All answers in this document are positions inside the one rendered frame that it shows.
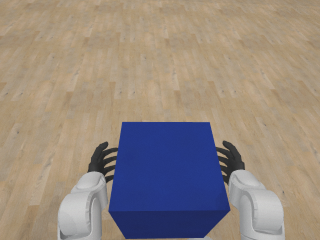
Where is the right robot hand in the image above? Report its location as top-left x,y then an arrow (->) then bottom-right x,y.
216,140 -> 245,186

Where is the right robot forearm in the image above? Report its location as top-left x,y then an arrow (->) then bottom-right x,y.
228,169 -> 286,240

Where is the left robot hand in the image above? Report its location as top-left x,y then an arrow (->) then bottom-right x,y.
87,141 -> 118,183

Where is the carton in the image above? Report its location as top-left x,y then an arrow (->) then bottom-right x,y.
108,122 -> 231,239

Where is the left robot forearm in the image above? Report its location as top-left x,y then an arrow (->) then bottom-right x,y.
57,171 -> 109,240

